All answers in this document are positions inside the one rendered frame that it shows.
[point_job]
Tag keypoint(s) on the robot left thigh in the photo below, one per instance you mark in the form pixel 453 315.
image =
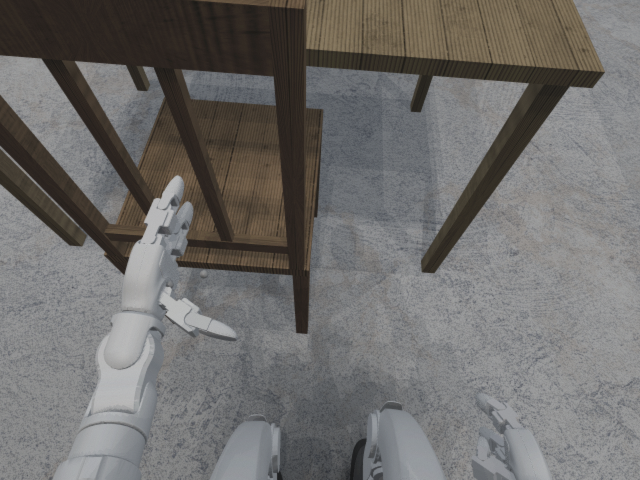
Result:
pixel 251 453

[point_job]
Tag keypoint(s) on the left robot forearm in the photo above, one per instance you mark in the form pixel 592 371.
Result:
pixel 115 428

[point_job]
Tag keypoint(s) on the left robot hand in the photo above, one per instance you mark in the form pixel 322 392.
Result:
pixel 152 263

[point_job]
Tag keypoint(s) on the chair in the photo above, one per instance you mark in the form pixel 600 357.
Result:
pixel 250 171

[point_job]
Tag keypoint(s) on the right robot shin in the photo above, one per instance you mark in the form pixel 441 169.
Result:
pixel 373 471

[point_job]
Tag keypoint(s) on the right robot hand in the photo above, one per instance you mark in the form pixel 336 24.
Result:
pixel 518 455

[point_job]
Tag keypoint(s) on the table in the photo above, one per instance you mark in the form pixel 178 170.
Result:
pixel 540 42

